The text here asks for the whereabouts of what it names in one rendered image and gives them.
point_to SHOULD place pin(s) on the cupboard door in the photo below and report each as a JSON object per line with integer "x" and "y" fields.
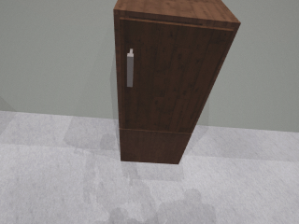
{"x": 174, "y": 66}

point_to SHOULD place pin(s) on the handle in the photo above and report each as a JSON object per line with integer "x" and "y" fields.
{"x": 130, "y": 68}

